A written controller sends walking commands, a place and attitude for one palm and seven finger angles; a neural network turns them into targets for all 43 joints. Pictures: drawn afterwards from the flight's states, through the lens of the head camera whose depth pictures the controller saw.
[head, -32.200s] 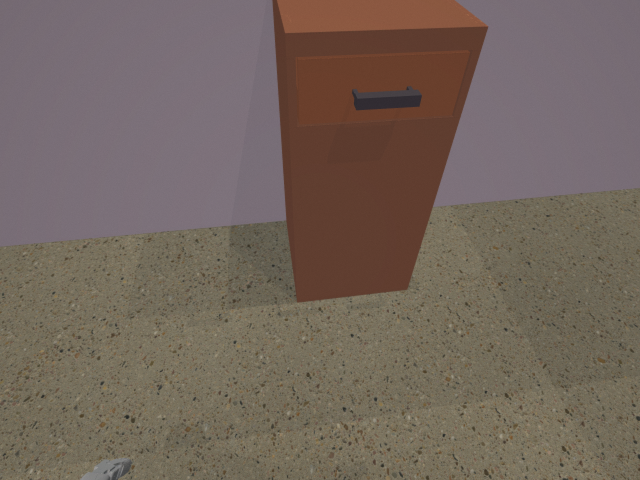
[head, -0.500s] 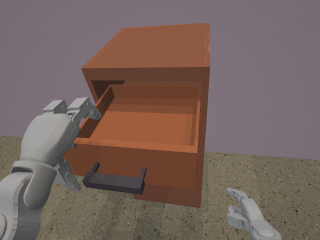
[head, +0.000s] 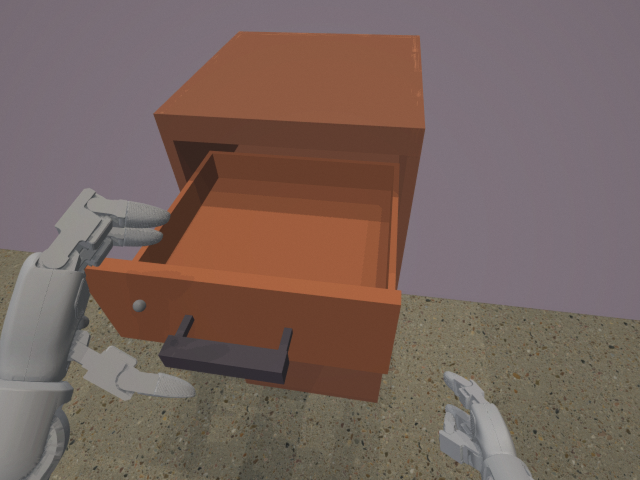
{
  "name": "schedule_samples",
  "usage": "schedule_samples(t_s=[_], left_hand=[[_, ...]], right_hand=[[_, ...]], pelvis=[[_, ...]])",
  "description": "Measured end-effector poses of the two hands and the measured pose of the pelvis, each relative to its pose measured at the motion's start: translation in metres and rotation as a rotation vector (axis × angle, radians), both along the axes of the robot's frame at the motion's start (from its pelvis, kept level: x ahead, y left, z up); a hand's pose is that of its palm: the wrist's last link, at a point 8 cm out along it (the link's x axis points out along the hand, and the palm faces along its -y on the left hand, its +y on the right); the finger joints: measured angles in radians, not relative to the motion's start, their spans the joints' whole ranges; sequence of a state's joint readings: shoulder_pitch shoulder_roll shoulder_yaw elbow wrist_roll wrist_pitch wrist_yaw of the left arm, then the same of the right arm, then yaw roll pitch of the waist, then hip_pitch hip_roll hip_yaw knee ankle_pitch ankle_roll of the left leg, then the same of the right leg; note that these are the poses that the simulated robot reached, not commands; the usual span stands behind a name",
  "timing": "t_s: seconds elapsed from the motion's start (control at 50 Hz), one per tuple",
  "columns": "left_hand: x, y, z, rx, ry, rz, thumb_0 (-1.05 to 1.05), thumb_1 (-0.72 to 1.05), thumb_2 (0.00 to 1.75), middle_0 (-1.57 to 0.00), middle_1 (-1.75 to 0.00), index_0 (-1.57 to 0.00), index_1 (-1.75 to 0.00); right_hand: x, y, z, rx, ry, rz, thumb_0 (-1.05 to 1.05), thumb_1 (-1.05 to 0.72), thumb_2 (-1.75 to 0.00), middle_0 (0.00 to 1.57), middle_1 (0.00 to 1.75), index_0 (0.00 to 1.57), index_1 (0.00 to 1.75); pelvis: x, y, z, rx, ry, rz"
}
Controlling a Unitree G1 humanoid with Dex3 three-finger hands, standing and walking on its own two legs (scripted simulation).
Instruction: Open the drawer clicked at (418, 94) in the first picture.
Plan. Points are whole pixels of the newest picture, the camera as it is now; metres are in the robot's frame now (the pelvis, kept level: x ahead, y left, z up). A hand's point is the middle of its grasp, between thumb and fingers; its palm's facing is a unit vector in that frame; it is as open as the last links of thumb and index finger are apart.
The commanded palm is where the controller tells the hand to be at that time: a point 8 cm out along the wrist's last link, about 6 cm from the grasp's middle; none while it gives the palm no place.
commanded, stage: draw the hand back to the body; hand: left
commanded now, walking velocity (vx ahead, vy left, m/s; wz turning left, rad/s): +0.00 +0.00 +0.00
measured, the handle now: (230, 343) +0.25 +0.15 +0.06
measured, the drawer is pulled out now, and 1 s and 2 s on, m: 0.29 0.29 0.29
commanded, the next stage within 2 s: step back with the hand held close in 0.84 s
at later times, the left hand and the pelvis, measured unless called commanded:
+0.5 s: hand (89, 262) +0.21 +0.22 +0.25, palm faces +0.42 -0.82 -0.40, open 9.9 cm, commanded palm +0.16 +0.28 +0.25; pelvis +0.03 +0.00 +0.00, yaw +0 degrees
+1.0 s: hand (91, 255) +0.22 +0.22 +0.25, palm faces +0.46 -0.79 -0.41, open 7.5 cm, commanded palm +0.16 +0.27 +0.25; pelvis +0.03 -0.01 +0.00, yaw +0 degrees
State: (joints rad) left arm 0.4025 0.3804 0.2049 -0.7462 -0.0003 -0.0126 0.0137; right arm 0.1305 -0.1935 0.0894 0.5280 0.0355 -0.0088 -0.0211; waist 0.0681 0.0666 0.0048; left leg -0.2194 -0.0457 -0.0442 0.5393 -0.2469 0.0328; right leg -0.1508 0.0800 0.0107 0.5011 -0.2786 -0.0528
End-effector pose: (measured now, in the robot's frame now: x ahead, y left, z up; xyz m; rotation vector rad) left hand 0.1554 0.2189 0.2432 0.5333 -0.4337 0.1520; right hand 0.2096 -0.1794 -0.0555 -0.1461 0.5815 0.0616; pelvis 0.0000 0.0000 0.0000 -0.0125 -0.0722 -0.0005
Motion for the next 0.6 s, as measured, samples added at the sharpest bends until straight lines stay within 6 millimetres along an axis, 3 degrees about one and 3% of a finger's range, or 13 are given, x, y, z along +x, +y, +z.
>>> schedule_samples(t_s=[0.12, 0.26, 0.4, 0.6], left_hand=[[-0.005, 0.017, 0.019, -0.103, -0.213, 0.027, -0.01, -0.29, 0.39, -0.3, -1.06, -0.3, -1.07], [0.01, 0.027, 0.018, -0.098, -0.183, 0.062, -0.01, -0.07, 0.48, -0.28, -0.91, -0.27, -0.92], [0.014, 0.029, 0.014, -0.042, -0.117, 0.074, -0.01, 0.17, 0.59, -0.26, -0.76, -0.26, -0.77], [0.014, 0.05, 0.016, -0.036, -0.121, 0.197, 0.0, 0.52, 0.74, -0.24, -0.54, -0.23, -0.54]], right_hand=[[-0.023, -0.017, -0.008, -0.076, 0.047, -0.036, 0.01, -0.9, -0.9, 0.2, 0.3, 0.2, 0.29], [-0.031, -0.034, -0.021, -0.08, 0.1, -0.09, 0.01, -0.9, -0.9, 0.2, 0.3, 0.2, 0.29], [-0.018, -0.039, -0.018, -0.066, 0.074, -0.123, 0.01, -0.9, -0.9, 0.2, 0.3, 0.2, 0.29], [0.009, -0.035, -0.012, -0.045, 0.04, -0.1, 0.01, -0.9, -0.9, 0.2, 0.3, 0.2, 0.29]], pelvis=[[0.008, -0.003, 0.002, -0.008, -0.004, 0.006], [0.016, 0.001, 0.003, 0.0, 0.004, -0.002], [0.025, 0.001, 0.004, 0.002, 0.018, -0.01], [0.03, -0.005, 0.004, 0.004, 0.025, -0.001]])
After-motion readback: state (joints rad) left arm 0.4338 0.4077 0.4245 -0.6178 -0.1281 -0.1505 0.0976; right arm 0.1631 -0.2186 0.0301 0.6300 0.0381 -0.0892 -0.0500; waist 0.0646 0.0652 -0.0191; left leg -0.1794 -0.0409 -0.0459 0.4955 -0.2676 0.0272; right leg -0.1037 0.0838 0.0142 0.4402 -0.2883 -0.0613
